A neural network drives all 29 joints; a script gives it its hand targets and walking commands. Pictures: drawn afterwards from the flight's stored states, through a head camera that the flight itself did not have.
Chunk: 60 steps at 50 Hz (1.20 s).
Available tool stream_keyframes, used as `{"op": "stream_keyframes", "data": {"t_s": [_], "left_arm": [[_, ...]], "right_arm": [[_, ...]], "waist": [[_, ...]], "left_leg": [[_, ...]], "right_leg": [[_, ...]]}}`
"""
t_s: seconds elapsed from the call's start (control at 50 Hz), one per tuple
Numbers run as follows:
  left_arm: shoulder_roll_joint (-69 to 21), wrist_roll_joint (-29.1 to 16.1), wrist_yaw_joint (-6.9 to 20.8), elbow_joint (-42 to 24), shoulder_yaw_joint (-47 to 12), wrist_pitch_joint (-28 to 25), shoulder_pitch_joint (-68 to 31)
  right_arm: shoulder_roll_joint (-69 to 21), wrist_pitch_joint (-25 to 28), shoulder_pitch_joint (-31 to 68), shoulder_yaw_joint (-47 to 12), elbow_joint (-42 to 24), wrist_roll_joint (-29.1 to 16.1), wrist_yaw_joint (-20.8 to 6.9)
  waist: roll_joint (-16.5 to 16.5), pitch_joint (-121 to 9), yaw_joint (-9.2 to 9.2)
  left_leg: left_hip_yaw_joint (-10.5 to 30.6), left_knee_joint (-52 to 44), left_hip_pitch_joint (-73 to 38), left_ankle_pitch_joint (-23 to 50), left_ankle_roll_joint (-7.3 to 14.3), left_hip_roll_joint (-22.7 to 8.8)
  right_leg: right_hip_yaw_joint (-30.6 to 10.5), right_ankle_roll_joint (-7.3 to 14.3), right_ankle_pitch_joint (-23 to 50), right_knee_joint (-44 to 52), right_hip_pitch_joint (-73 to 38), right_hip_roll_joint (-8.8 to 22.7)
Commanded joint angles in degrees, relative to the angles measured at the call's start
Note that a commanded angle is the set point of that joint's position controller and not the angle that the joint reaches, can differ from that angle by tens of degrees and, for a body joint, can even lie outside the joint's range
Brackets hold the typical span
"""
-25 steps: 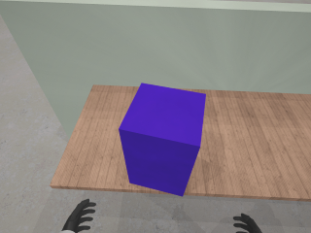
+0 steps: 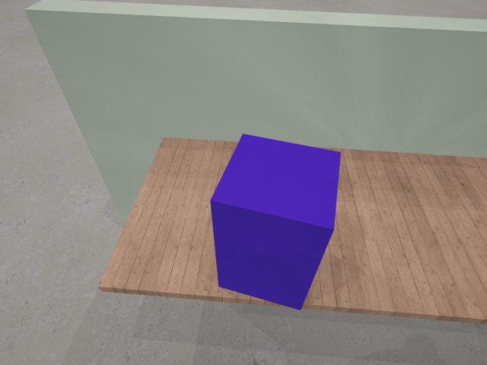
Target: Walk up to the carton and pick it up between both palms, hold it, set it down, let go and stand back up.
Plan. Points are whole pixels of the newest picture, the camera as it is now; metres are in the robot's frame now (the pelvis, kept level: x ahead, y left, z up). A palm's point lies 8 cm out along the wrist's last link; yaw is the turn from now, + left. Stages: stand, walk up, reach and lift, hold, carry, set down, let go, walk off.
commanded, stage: stand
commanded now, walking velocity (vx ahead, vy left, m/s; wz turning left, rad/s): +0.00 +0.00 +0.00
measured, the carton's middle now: (273, 226) +0.39 -0.02 -0.01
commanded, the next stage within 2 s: none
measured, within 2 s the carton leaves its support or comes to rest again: neither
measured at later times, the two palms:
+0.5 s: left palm out of the picture +0.05 +0.32 -0.12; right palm out of the picture +0.09 -0.29 -0.11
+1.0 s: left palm out of the picture +0.06 +0.31 -0.11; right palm out of the picture +0.09 -0.29 -0.11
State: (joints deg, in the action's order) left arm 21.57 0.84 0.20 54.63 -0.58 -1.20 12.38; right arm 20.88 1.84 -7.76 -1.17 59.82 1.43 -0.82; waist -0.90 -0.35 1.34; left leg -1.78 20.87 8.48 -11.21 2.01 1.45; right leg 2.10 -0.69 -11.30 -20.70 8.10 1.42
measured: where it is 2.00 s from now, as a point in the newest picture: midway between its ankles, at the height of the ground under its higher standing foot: outside the picture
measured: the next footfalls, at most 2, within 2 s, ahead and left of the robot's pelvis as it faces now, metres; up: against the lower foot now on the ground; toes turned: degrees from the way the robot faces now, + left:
none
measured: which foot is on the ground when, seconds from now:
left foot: down 0.00-1.00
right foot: down 0.00-1.00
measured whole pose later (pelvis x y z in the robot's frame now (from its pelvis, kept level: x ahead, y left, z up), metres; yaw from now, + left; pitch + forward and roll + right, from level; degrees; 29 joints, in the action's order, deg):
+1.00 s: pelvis +0.00 +0.01 +0.00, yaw +1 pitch -2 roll +0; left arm 21.4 0.7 -0.4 60.2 -0.5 -0.8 9.3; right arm 21.3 1.3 -5.2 -0.6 64.2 0.8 -0.2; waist -0.8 0.9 0.6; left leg -0.9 17.9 6.7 -9.6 2.8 2.7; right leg 2.4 -1.7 -10.2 -18.1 6.0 2.6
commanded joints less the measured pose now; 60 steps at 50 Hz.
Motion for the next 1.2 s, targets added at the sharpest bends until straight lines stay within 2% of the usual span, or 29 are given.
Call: {"op": "stream_keyframes", "data": {"t_s": [0.0, 0.06, 0.22, 0.36, 0.5, 0.62, 0.8, 1.18], "left_arm": [[10.7, -0.1, -0.7, -1.8, 2.1, -1.1, -2.2], [10.5, 0.0, -0.8, -0.7, 1.9, -1.2, -2.4], [10.4, -0.1, -0.9, 1.0, 1.5, -0.9, -2.2], [10.8, -0.1, -0.9, 1.7, 1.6, -0.8, -3.1], [10.7, -0.2, -1.0, 2.3, 1.6, -0.7, -3.1], [10.6, -0.1, -1.1, 2.6, 1.7, -0.5, -3.5], [10.5, -0.2, -1.1, 2.7, 2.0, -0.5, -4.2], [10.2, -0.2, -1.1, 3.1, 2.3, -0.4, -4.8]], "right_arm": [[11.9, 0.9, 3.4, 2.1, -1.9, -0.1, 0.6], [12.0, 0.9, 3.6, 2.1, -1.1, -0.2, 0.6], [11.8, 0.6, 4.3, 1.9, 0.3, -0.3, 0.7], [11.7, 0.5, 4.9, 2.0, 0.9, -0.4, 0.8], [11.8, 0.4, 5.2, 2.0, 1.3, -0.5, 0.9], [11.9, 0.3, 5.1, 2.1, 1.4, -0.5, 1.1], [12.2, 0.4, 5.4, 2.4, 1.6, -0.6, 1.1], [11.7, 0.2, 5.4, 2.5, 1.5, -0.7, 1.3]], "waist": [[1.4, -0.9, -0.17], [0.7, -0.6, -0.25], [1.4, -0.3, -0.16], [0.7, -0.5, -0.22], [1.3, -0.8, -0.29], [0.4, -0.8, -0.48], [1.0, -1.0, -0.50], [0.7, -0.8, -0.69]], "left_leg": [[7.8, -5.3, 1.0, 4.6, 0.2, -8.4], [8.0, -5.8, 0.8, 4.3, 0.2, -8.4], [8.4, -6.7, 1.2, 2.7, 0.0, -8.2], [8.3, -6.6, 0.7, 5.1, -0.1, -8.2], [8.0, -6.2, -0.2, 6.8, -0.1, -8.0], [8.1, -6.2, -0.5, 7.0, 0.0, -8.0], [7.9, -5.9, -0.9, 9.3, 0.0, -8.1], [8.0, -6.3, -0.8, 9.5, -0.1, -8.1]], "right_leg": [[-5.6, 2.2, 3.9, 3.1, -0.6, 5.7], [-5.6, 2.1, 3.5, 3.2, -0.4, 5.9], [-5.4, 1.9, 2.7, 3.6, -0.8, 6.1], [-5.2, 1.9, 3.2, 3.9, -1.3, 6.4], [-5.3, 1.9, 3.9, 4.2, -1.6, 6.8], [-5.0, 2.0, 4.0, 4.4, -1.8, 6.8], [-5.1, 2.0, 5.0, 4.7, -2.8, 7.1], [-4.8, 2.0, 5.6, 5.1, -3.7, 7.2]]}}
